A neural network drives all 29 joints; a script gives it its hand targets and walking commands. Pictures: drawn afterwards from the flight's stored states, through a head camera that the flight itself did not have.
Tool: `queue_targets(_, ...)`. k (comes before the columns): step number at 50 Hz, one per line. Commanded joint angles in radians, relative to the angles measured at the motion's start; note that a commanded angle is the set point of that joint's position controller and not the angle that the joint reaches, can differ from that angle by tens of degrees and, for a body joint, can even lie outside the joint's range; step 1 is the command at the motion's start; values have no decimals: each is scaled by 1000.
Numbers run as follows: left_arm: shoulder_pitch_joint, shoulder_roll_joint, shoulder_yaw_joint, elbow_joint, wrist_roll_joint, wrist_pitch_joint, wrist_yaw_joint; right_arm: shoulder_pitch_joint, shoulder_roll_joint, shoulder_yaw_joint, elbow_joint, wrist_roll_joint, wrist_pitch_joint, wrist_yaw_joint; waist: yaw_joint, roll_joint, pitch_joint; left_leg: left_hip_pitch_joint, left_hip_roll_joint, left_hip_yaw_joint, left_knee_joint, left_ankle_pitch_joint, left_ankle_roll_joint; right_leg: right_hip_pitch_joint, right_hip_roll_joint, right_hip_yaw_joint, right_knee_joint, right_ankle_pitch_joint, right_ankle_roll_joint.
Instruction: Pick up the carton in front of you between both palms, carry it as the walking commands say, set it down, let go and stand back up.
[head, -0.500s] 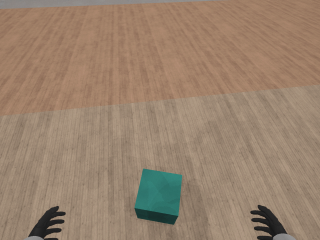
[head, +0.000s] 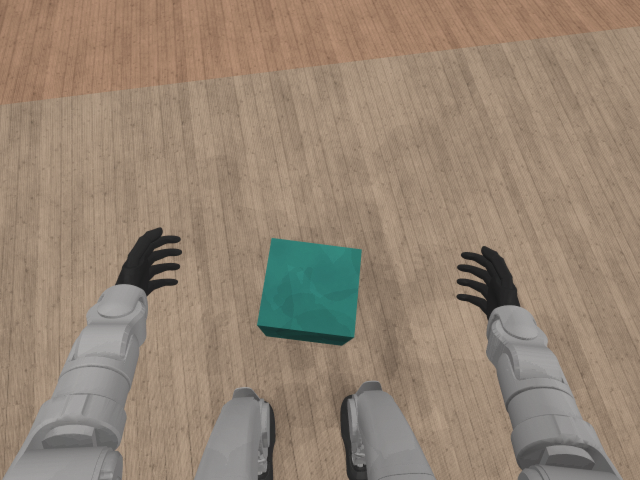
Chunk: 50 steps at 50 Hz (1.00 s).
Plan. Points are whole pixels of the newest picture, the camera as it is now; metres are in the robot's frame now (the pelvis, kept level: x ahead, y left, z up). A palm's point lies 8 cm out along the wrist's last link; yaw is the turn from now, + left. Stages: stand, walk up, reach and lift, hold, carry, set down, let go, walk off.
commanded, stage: reach and lift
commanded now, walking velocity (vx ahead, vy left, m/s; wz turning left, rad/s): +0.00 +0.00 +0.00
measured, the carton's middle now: (309, 296) +0.43 -0.02 -0.56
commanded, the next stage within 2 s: none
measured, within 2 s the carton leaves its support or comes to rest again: neither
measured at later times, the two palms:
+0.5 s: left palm (195, 220) +0.48 +0.17 -0.17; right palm (434, 253) +0.42 -0.21 -0.17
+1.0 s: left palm (223, 275) +0.46 +0.17 -0.42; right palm (401, 292) +0.40 -0.21 -0.41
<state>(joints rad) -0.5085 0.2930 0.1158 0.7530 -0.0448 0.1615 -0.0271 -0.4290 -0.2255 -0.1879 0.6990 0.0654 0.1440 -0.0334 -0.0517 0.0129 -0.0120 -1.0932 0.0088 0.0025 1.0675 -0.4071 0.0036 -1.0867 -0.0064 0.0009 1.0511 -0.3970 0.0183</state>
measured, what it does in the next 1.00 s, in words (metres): lowers itself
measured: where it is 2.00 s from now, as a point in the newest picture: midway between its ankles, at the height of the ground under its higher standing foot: (309, 459)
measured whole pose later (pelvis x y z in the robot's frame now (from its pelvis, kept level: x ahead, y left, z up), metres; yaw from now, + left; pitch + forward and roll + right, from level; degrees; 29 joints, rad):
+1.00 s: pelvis -0.07 +0.00 -0.26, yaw -2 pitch +45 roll -3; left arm -1.23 0.40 0.01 1.01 -0.18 0.07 0.08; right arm -1.10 -0.24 -0.21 0.92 0.24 0.03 -0.15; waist -0.07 0.00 0.08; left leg -2.26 -0.01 -0.03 1.97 -0.50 0.01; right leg -2.23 0.00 0.00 1.94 -0.50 0.04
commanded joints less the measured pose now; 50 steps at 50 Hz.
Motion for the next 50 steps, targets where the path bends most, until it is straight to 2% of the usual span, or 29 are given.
queue_targets(1,-420,158,47,-31,-3,-3,8,-363,-113,-58,-81,18,-8,-29,-13,29,-733,291,-54,-23,-45,321,-29,137,53,-37,-47,313,37)
queue_targets(7,-768,193,61,119,1,27,-18,-650,-67,-95,-13,21,36,-61,-40,36,-751,118,-62,6,-47,11,-17,39,48,-63,-46,41,41)
queue_targets(10,-909,202,69,187,14,25,-35,-772,-46,-130,24,-1,41,-75,-55,50,-779,58,-67,8,-26,-55,-14,-18,51,-75,-23,-20,39)
queue_targets(12,-955,207,79,224,29,22,-40,-802,-33,-154,43,-22,41,-85,-63,65,-833,56,-70,8,-12,-53,-15,-35,54,-78,-7,-16,38)
queue_targets(16,-947,198,109,259,76,4,-31,-774,-19,-198,42,-69,18,-94,-75,90,-952,87,-81,5,2,51,-20,-42,61,-78,11,80,44)
queue_targets(19,-924,156,126,253,105,-28,-21,-751,-4,-216,29,-93,-25,-80,-69,92,-956,58,-86,-5,36,156,-19,-105,66,-80,50,166,48)
queue_targets(23,-858,92,142,228,113,-81,-1,-706,30,-217,50,-94,-91,-55,-56,86,-929,-48,-85,-20,135,292,-20,-249,68,-75,142,271,46)
queue_targets(27,-768,59,135,245,102,-116,28,-645,37,-212,120,-80,-131,-42,-48,75,-877,-227,-79,-38,268,347,-22,-414,66,-63,272,317,45)
queue_targets(31,-760,75,90,194,63,-144,61,-618,0,-188,117,-38,-160,-48,-44,82,-980,-304,-78,-49,413,426,-26,-483,73,-53,406,398,48)
queue_targets(34,-790,109,28,119,3,-157,86,-632,-45,-138,70,31,-177,-65,-38,102,-1164,-242,-73,-51,527,523,-31,-480,75,-55,511,475,51)
queue_targets(36,-821,137,-15,78,-46,-154,100,-672,-81,-99,34,82,-178,-79,-34,120,-1256,-196,-66,-46,594,540,-33,-497,74,-62,572,474,51)
queue_targets(38,-852,159,-49,60,-85,-142,108,-710,-104,-65,15,123,-169,-91,-35,129,-1274,-184,-61,-38,647,503,-35,-536,72,-76,621,427,51)
queue_targets(42,-920,185,-86,59,-127,-120,113,-758,-125,-41,49,165,-146,-107,-43,137,-1197,-262,-56,-21,705,324,-36,-601,64,-89,689,281,48)
queue_targets(47,-1006,205,-95,190,-144,-105,113,-883,-130,-26,157,178,-127,-119,-39,106,-977,-483,-33,-13,738,31,-27,-676,35,-77,743,56,40)
queue_targets(50,-1088,216,-108,270,-153,-110,108,-984,-138,-18,226,179,-129,-119,-39,79,-868,-576,-18,-21,768,-80,-16,-702,19,-67,778,-31,37)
